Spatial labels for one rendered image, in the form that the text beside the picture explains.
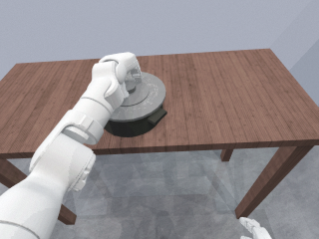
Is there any lid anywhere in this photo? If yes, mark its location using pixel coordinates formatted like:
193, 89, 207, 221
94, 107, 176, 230
109, 72, 166, 122

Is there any knob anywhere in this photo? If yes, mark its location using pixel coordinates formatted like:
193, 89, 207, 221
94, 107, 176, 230
125, 81, 137, 94

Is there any left robot upper arm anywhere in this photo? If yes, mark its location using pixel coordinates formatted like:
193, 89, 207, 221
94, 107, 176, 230
0, 133, 96, 239

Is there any left robot forearm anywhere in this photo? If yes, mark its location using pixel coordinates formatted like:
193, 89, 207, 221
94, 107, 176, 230
29, 58, 127, 172

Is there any pot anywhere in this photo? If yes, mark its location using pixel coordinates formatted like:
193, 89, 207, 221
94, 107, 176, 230
104, 104, 167, 137

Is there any robot left hand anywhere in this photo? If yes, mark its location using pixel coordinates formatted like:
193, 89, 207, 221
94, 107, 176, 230
99, 52, 143, 99

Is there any table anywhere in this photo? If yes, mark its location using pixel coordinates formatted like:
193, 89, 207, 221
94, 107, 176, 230
0, 48, 319, 225

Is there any robot right hand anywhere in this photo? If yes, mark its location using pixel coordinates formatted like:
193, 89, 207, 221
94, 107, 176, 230
239, 217, 272, 239

